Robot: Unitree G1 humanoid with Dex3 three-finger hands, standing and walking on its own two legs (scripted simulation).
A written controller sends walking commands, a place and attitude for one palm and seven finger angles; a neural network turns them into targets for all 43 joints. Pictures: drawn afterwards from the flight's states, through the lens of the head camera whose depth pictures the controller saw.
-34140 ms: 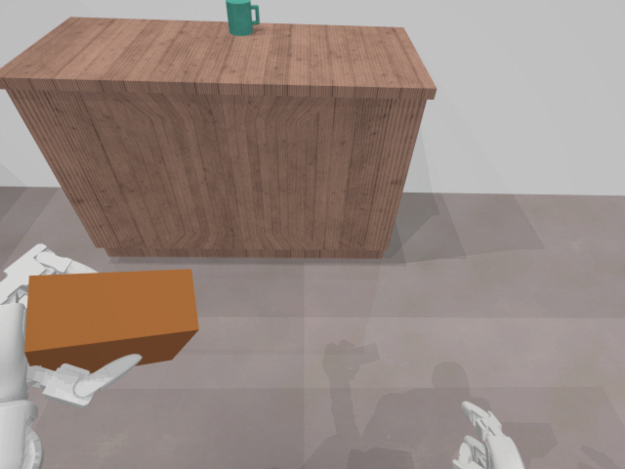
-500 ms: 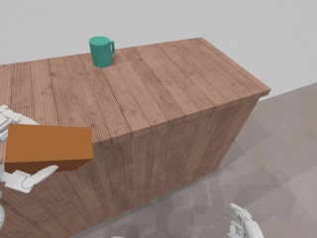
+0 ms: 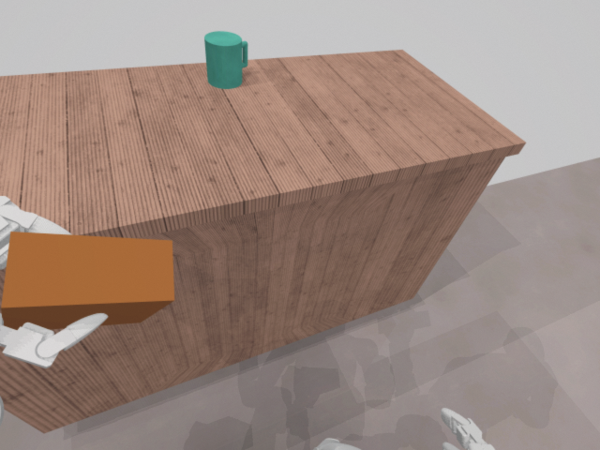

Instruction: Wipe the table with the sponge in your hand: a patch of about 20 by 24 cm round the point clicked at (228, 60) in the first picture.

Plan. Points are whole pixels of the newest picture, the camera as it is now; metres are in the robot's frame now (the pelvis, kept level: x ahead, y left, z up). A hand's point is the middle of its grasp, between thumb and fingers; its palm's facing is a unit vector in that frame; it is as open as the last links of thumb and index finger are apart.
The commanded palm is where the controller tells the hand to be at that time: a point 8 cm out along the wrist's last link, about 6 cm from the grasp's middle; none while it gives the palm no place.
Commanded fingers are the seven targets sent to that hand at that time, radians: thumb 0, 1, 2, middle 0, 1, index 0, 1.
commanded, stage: come to a stop and stand still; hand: left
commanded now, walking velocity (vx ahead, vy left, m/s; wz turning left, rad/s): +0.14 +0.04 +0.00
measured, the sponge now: (112, 285) +0.24 +0.23 +0.13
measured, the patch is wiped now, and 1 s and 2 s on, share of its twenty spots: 0.00 0.00 0.00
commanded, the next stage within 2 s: look again from close up in 0.82 s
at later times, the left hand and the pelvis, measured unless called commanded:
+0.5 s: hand (74, 349) +0.16 +0.22 +0.17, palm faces +0.40 -0.83 -0.39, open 10.3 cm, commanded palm +0.11 +0.25 +0.22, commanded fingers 0.00 0.10 1.30 -1.20 -1.60 -1.20 -1.60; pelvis -0.05 -0.03 +0.02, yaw +1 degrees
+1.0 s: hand (50, 362) +0.14 +0.23 +0.18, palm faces +0.44 -0.81 -0.39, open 10.3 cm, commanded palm +0.09 +0.26 +0.22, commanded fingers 0.00 0.10 1.30 -1.20 -1.60 -1.20 -1.60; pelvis -0.05 -0.03 +0.04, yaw +3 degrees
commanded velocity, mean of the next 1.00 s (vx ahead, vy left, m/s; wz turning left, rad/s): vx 0.07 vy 0.03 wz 0.00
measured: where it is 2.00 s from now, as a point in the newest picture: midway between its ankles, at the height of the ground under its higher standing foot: outside the picture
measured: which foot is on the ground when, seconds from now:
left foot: down 0.00-0.30, up 0.32-0.60, down 0.62-0.76, up 0.78-1.00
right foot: down 0.00-0.00, up 0.02-0.28, down 0.30-1.00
